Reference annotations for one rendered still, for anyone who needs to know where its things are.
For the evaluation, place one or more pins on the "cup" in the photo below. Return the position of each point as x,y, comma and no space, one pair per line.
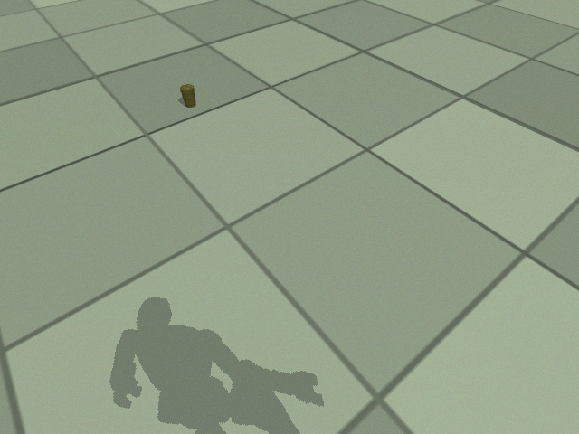
188,95

